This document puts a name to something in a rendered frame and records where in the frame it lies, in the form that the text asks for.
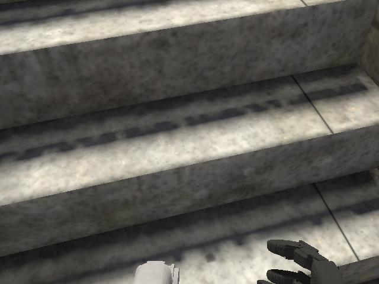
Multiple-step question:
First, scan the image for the robot right hand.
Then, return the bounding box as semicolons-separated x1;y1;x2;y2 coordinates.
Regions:
257;240;345;284

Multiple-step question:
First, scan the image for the left robot thigh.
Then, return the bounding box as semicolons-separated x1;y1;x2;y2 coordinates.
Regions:
132;261;179;284

